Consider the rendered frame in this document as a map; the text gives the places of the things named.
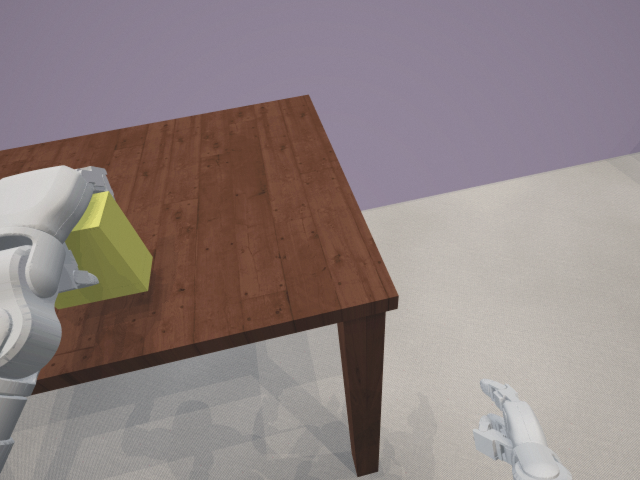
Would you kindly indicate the table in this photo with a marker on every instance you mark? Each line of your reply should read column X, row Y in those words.
column 255, row 234

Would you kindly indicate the right robot hand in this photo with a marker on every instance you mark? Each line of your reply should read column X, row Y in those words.
column 498, row 436

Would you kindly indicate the robot right forearm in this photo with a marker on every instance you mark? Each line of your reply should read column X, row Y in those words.
column 533, row 461

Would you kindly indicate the robot left forearm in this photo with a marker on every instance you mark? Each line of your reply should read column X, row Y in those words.
column 31, row 263

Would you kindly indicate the sponge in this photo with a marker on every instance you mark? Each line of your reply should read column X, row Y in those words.
column 105, row 244

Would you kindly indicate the left robot hand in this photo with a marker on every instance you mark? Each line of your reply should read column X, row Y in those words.
column 53, row 200

